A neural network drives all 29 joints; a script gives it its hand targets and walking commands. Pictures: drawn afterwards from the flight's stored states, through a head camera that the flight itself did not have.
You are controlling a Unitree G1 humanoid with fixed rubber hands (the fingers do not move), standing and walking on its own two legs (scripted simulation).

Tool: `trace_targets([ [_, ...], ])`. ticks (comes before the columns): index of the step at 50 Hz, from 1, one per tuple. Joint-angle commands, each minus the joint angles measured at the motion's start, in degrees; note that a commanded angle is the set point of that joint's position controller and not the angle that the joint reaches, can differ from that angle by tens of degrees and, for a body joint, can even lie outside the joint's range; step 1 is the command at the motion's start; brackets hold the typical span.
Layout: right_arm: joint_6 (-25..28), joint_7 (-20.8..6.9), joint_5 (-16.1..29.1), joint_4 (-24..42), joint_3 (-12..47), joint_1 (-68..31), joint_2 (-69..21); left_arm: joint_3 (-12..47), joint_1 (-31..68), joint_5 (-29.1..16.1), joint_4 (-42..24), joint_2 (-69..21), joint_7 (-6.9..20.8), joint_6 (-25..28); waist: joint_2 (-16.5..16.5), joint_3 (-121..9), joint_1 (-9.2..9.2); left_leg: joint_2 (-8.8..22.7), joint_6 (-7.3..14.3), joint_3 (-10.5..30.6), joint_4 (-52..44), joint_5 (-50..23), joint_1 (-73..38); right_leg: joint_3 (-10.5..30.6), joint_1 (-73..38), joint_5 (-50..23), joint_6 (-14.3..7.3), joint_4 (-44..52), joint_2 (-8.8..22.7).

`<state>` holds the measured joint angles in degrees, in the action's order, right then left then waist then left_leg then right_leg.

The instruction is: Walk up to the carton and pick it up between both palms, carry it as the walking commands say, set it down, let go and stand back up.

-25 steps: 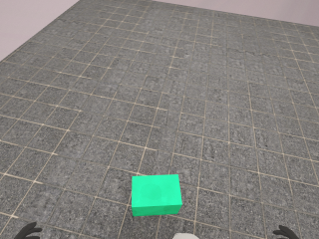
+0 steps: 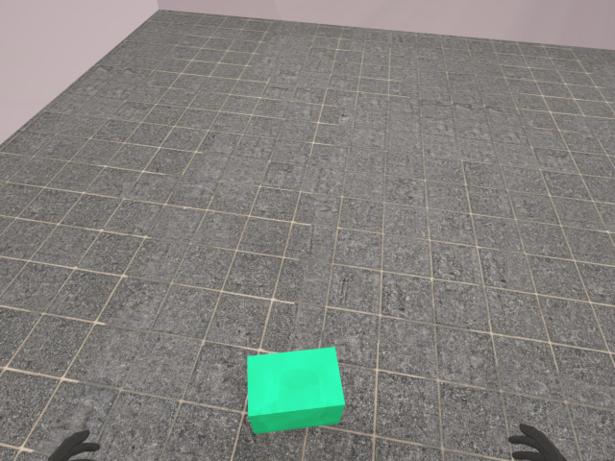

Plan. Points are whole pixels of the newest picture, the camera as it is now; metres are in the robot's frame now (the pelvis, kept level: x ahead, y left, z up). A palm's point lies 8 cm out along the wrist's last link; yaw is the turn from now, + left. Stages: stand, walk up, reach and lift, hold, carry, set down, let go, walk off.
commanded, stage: walk up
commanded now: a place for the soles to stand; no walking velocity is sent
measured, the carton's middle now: (294, 390) +0.42 +0.01 -0.67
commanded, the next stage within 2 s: reach and lift in 0.98 s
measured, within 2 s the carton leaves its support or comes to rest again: neither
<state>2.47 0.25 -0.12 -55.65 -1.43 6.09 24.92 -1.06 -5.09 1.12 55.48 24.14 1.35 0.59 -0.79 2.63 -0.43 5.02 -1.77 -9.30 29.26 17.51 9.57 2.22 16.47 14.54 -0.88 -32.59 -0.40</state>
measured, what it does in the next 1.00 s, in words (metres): stands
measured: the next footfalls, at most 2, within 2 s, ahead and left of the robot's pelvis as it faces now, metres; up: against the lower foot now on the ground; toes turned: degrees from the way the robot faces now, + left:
none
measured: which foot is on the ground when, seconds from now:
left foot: down 0.00-1.00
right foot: down 0.00-1.00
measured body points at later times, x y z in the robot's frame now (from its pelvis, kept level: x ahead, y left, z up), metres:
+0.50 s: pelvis +0.03 -0.03 +0.01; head +0.05 -0.03 +0.46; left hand +0.15 +0.29 -0.10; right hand +0.13 -0.36 -0.10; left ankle +0.02 +0.11 -0.73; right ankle +0.03 -0.11 -0.73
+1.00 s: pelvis +0.03 -0.02 +0.01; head +0.05 -0.02 +0.46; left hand +0.14 +0.30 -0.10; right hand +0.16 -0.34 -0.10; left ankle +0.02 +0.11 -0.73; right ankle +0.03 -0.11 -0.73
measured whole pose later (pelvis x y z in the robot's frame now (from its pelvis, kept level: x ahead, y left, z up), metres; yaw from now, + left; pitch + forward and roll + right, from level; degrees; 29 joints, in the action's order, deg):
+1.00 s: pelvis +0.03 -0.02 +0.01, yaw +3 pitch -1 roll +0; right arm 0.5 0.8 -1.1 -57.4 -2.1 5.7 23.6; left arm -4.0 -3.0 0.9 56.8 22.5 1.5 -1.6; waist -0.1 3.2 0.5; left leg 0.8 -0.9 1.3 23.4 12.6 9.7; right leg -4.3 9.0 12.4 -2.4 -22.4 -1.3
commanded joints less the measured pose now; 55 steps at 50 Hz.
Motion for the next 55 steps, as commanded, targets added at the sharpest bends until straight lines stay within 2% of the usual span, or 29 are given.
trace_targets([
  [1,1.22,1.34,-0.27,0.09,-3.65,3.25,14.39,-2.74,4.25,0.51,-3.53,10.41,0.85,-0.66,1.25,-2.77,-1.24,9.49,6.85,11.72,-10.89,1.59,-5.94,4.44,6.29,-4.41,-2.63,1.67,2.68],
  [2,1.32,1.59,-0.57,0.27,-4.09,2.64,15.37,-2.76,4.35,0.53,-3.58,9.78,1.17,-0.95,3.66,-1.06,-0.97,13.02,8.40,13.48,-12.55,1.24,-6.17,2.40,8.69,-3.21,-1.72,-0.20,2.18],
  [3,1.42,1.72,-0.69,0.83,-4.38,1.27,15.87,-2.91,3.72,0.71,-3.54,9.44,1.41,-1.07,5.69,-0.38,-0.45,15.43,9.95,14.45,-12.76,-1.00,-5.51,1.33,9.01,1.57,-1.16,-1.83,2.43],
  [4,1.49,1.76,-0.74,1.35,-4.51,0.15,15.86,-3.13,2.60,0.84,-3.46,9.34,1.61,-1.11,6.79,-0.58,0.21,16.48,10.84,13.99,-11.89,-3.40,-4.39,0.71,7.69,5.14,-0.99,-2.58,2.90],
  [5,1.45,1.67,-0.84,1.72,-4.51,-0.47,15.55,-3.40,1.58,0.97,-3.45,9.23,1.85,-1.06,7.00,-0.77,0.90,16.01,10.63,12.61,-10.52,-4.52,-2.69,0.33,5.30,6.34,-1.13,-1.67,3.15],
  [6,1.27,1.54,-0.90,1.93,-4.33,-0.72,14.89,-3.63,0.76,1.04,-3.38,9.22,2.06,-0.93,6.26,-0.90,1.50,14.11,9.33,10.37,-8.84,-3.79,-0.57,0.25,2.29,5.62,-1.56,0.60,2.97],
  [7,1.02,1.44,-0.83,2.07,-3.95,-0.57,13.77,-3.88,0.00,1.09,-3.28,9.68,2.16,-0.72,3.97,-0.93,1.87,10.90,7.09,6.95,-6.24,-1.57,1.90,1.41,-1.10,1.84,-2.30,4.06,3.06],
  [8,0.74,1.39,-0.43,2.59,-3.33,-1.10,12.01,-4.21,-0.50,1.09,-3.30,11.43,2.11,-0.55,-1.98,0.03,2.01,5.02,4.52,2.14,-0.69,0.58,4.67,7.27,-2.65,-1.37,-4.15,9.99,5.28],
  [9,0.44,1.32,0.13,3.27,-2.49,-1.77,9.64,-4.42,-2.33,0.83,-3.35,12.95,1.84,-0.37,-6.99,-0.90,2.53,-0.51,2.60,0.97,5.72,5.02,8.68,16.48,-6.26,-1.62,-7.42,14.75,9.14],
  [10,0.08,1.42,0.47,3.23,-1.95,-0.68,8.85,-4.73,-3.00,0.72,-3.35,13.95,1.45,-0.41,-7.67,-1.35,2.24,-1.83,2.51,3.20,7.03,10.32,12.99,19.43,-10.94,-2.30,-10.58,15.51,11.41],
  [11,-0.04,1.60,0.39,3.08,-1.71,-0.10,9.09,-4.84,-3.28,0.76,-3.57,13.85,0.93,-0.53,-7.04,-1.44,2.40,-1.74,2.75,5.87,8.69,12.92,15.21,19.41,-13.22,-5.43,-12.00,15.11,12.75],
  [12,-0.02,1.75,0.32,2.75,-1.65,0.57,9.37,-4.67,-2.22,0.82,-4.05,12.90,0.39,-0.54,-6.27,-1.95,2.10,-1.50,2.85,8.21,9.89,12.82,14.97,18.43,-13.30,-10.90,-12.32,14.54,13.82],
  [14,0.29,2.00,0.36,1.54,-1.67,3.24,9.52,-4.04,1.48,0.59,-4.79,11.15,-0.33,-0.42,-5.32,-4.03,0.02,-1.50,2.98,9.50,6.33,8.44,9.09,12.94,-10.71,-18.90,-10.63,12.53,13.39],
  [15,0.49,1.97,0.21,0.71,-1.65,4.83,9.35,-3.68,3.41,0.19,-4.95,10.73,-0.46,-0.38,-4.63,-5.11,-1.26,-2.12,3.16,8.83,2.06,3.67,4.12,9.96,-8.03,-19.36,-9.06,11.22,12.43],
  [16,0.70,1.86,-0.14,0.02,-1.70,6.10,9.20,-3.40,4.64,-0.38,-4.87,10.47,-0.40,-0.44,-3.08,-5.65,-2.40,-1.82,3.42,9.33,-3.73,-4.75,-1.16,7.98,-4.57,-15.93,-6.81,10.34,11.57],
  [17,0.96,1.82,-0.76,0.15,-2.08,5.51,10.71,-2.87,4.94,-0.84,-5.21,8.91,-0.26,-0.53,-0.71,-5.20,-2.09,1.13,3.71,12.79,-6.70,-9.89,-3.47,6.17,-1.76,-10.69,-4.03,9.50,9.55],
  [18,1.26,1.68,-1.01,0.83,-2.24,2.97,12.98,-2.92,3.88,-1.09,-4.99,8.52,-0.02,-0.62,2.25,-3.73,-0.05,4.95,5.34,18.47,-8.10,-11.77,-0.48,3.53,-1.95,-4.21,-1.88,9.10,5.83],
  [19,1.28,1.39,-0.71,0.68,-2.06,0.95,13.14,-3.18,2.53,-1.17,-3.68,9.09,0.07,-0.56,3.73,-3.80,1.22,6.31,6.63,19.45,-7.64,-12.56,0.72,2.87,-4.53,-0.41,-1.51,10.15,5.05],
  [21,1.04,1.21,-0.35,-0.10,-1.48,-0.40,10.93,-3.31,3.30,-0.68,-2.08,9.12,-0.02,-0.07,1.69,-3.10,0.95,3.27,4.61,14.83,-6.03,-15.51,1.25,3.66,-8.24,-6.08,-2.01,13.22,6.60],
  [22,0.92,1.27,-0.18,-0.56,-1.32,0.03,10.38,-3.41,3.80,-0.62,-1.51,9.49,-0.18,0.09,1.57,-3.49,0.44,2.31,3.94,13.81,-6.00,-17.01,1.01,4.03,-9.45,-9.84,-2.46,13.13,7.28],
  [25,0.82,1.36,-0.13,-1.38,-1.09,0.05,9.72,-3.30,4.64,-0.85,-0.40,9.08,-0.42,0.22,1.42,-5.55,0.28,2.16,3.71,13.48,-6.58,-20.19,-0.99,3.23,-11.43,-15.87,-2.72,12.76,7.75],
  [35,0.34,1.47,-0.40,-2.53,-0.92,-2.47,9.38,-3.38,6.61,-0.62,1.61,8.13,-0.52,-0.18,0.22,-5.20,0.47,2.45,3.83,14.07,-8.30,-20.13,-1.46,1.88,-11.88,-13.75,-2.19,14.56,7.62],
  [49,0.06,1.31,-0.54,-2.25,-0.99,-2.18,9.49,-3.58,5.88,-0.32,1.38,8.62,-0.41,-0.42,0.66,-4.23,0.59,1.78,3.98,15.07,-8.85,-16.58,-0.02,1.17,-11.46,-7.56,-2.31,15.30,7.46],
  [50,-4.30,-0.87,-2.09,17.85,-7.37,-13.55,2.62,-8.25,12.13,0.00,-18.72,4.72,0.89,-3.32,-0.51,0.00,2.64,-8.12,0.58,6.39,-3.69,-2.14,9.72,-3.63,-2.82,0.61,2.06,8.82,0.88],
  [51,-7.95,-1.95,-2.06,22.45,-7.21,-8.76,3.34,-9.35,8.23,0.15,-21.18,7.00,1.80,-6.35,-0.37,2.45,2.52,-7.05,0.88,6.23,-3.50,-0.12,7.97,-3.97,-4.64,4.12,2.37,8.81,0.72],
  [52,-10.24,-2.66,-3.30,23.29,-9.37,-6.92,5.12,-9.41,5.89,0.49,-22.28,6.96,2.08,-8.16,0.51,3.80,2.03,-6.67,0.60,5.74,-3.57,0.10,6.74,-4.47,-3.88,4.76,2.09,8.37,0.07],
  [53,-11.58,-3.40,-2.39,24.31,-9.82,-4.82,4.58,-9.47,4.13,0.88,-23.89,7.04,2.32,-9.80,1.54,2.97,1.44,-7.68,0.21,5.42,-2.51,0.18,4.35,-4.05,-1.87,6.61,1.02,8.63,0.65],
  [54,-12.54,-3.68,-2.76,23.52,-10.81,-2.86,4.55,-10.33,3.28,0.81,-25.17,6.55,2.23,-11.16,0.36,2.36,0.16,-8.48,0.00,5.49,-1.03,-0.70,2.48,-3.69,0.22,6.41,0.39,8.03,1.22],
  [55,-13.71,-3.69,-3.28,23.22,-10.82,-1.15,4.08,-11.52,2.16,1.05,-25.94,6.07,2.34,-12.58,-1.20,1.84,0.05,-8.97,0.13,5.49,0.31,-2.23,1.98,-3.31,1.67,4.95,0.40,7.41,1.68],
])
